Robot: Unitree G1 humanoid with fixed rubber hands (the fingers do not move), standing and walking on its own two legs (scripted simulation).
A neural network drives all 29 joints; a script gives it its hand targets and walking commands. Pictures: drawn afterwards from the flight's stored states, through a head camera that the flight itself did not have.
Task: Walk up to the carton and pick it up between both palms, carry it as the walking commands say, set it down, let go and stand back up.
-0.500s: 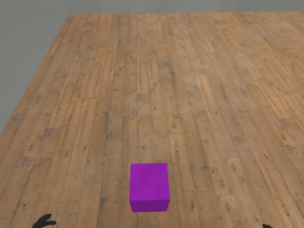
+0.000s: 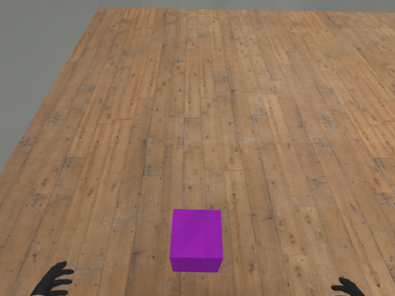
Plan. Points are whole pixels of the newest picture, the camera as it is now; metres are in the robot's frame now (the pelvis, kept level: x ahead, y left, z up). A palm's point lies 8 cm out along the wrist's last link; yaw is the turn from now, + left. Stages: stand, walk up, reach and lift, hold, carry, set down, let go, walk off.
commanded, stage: reach and lift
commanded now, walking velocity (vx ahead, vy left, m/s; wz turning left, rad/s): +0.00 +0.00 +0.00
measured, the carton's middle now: (196, 241) +0.43 +0.01 -0.65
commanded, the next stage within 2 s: none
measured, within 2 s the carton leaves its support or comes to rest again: neither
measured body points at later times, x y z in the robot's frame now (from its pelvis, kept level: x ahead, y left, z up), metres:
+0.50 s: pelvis -0.02 +0.01 -0.04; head +0.10 +0.00 +0.39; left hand +0.24 +0.28 -0.14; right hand +0.23 -0.28 -0.14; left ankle +0.01 +0.14 -0.74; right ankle -0.01 -0.11 -0.74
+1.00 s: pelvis -0.08 +0.01 -0.10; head +0.16 -0.01 +0.29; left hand +0.36 +0.23 -0.19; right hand +0.37 -0.22 -0.19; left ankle +0.01 +0.14 -0.74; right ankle -0.01 -0.11 -0.74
